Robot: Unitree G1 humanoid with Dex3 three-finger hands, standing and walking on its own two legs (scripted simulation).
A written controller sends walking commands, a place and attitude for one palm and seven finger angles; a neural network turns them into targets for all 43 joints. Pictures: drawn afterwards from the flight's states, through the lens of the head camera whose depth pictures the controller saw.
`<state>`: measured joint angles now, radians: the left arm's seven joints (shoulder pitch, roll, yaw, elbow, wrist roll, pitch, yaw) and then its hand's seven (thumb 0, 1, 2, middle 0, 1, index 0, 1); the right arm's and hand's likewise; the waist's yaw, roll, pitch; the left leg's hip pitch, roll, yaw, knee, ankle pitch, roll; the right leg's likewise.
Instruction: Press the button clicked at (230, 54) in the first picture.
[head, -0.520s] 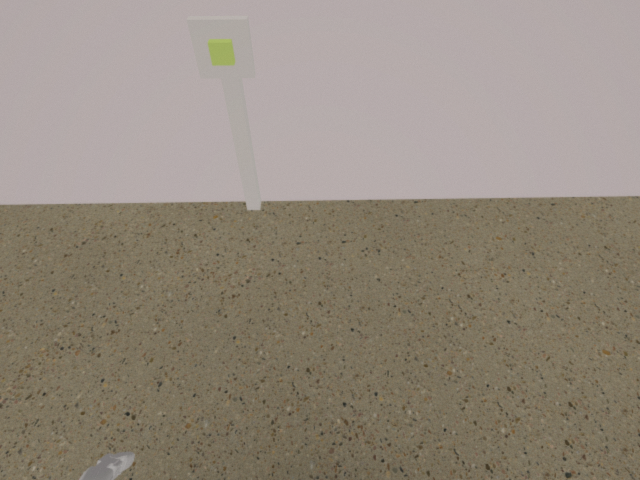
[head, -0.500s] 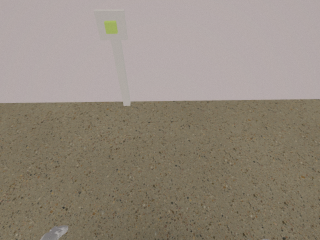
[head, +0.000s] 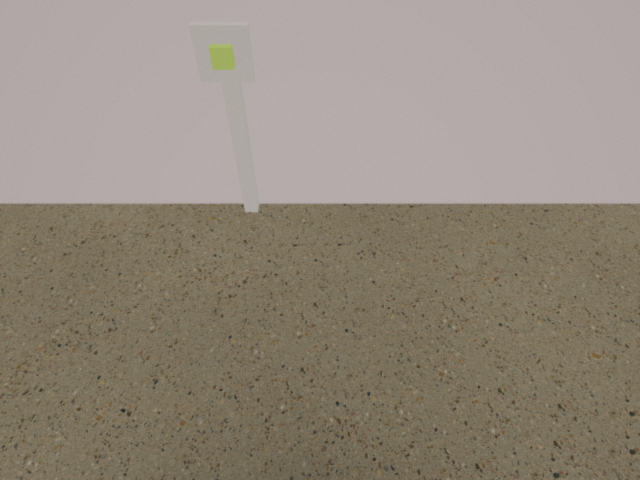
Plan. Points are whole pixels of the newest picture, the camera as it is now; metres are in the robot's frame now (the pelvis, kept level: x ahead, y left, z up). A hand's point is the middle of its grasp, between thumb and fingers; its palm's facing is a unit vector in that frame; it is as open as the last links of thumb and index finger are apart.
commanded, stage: stand and wait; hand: left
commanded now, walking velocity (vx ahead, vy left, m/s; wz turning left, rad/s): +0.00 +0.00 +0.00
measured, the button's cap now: (222, 56) +1.30 +0.39 -0.05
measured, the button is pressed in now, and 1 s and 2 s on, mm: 0 0 0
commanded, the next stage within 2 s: look at it before walking up in 0.36 s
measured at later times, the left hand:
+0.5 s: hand out of the picture +0.07 +0.25 -0.15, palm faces -0.02 -0.95 -0.33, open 7.4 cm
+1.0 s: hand out of the picture +0.07 +0.25 -0.15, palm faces -0.02 -0.94 -0.33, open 7.4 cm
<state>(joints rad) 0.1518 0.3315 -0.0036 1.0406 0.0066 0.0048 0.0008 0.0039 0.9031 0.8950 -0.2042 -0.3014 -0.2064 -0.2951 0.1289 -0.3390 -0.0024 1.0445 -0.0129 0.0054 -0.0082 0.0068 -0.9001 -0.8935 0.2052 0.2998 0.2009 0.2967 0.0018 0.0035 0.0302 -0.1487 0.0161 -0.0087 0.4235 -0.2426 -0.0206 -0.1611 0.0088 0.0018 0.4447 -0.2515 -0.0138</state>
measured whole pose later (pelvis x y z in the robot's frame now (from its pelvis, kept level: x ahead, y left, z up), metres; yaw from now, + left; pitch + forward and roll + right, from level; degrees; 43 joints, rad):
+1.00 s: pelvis -0.01 +0.01 +0.00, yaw +0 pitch -2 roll +0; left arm 0.14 0.33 0.00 1.09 0.01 -0.01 0.00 0.00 0.90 0.90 -0.20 -0.30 -0.21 -0.29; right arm 0.12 -0.33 0.00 1.10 -0.01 -0.01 0.00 0.01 -0.90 -0.89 0.21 0.30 0.20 0.30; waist 0.00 0.00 0.03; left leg -0.13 0.01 0.00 0.37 -0.20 -0.01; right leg -0.15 0.00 0.01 0.39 -0.21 0.00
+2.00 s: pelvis +0.33 +0.07 -0.02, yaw +9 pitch -2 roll -1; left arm 0.18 0.15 0.06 1.03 0.01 -0.08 0.02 -0.01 0.92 0.90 -0.20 -0.30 -0.20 -0.29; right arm 0.38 -0.13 -0.05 1.14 -0.01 -0.03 -0.02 0.01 -0.90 -0.89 0.20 0.30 0.20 0.30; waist -0.02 0.02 0.05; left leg -0.38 0.07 0.01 1.32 -0.34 0.04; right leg -0.29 0.02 -0.18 0.59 -0.26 -0.09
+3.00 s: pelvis +0.58 +0.11 +0.00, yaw +5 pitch +0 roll +1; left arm 0.35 0.12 0.05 1.08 0.02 -0.03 0.02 0.00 0.91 0.90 -0.20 -0.30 -0.20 -0.29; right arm 0.29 -0.19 -0.07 1.09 -0.03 0.02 0.01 0.01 -0.91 -0.89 0.20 0.30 0.20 0.30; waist 0.01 0.03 0.00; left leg -0.42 0.10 0.10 0.91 -0.34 -0.02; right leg -0.17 0.00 -0.08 0.39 -0.22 -0.05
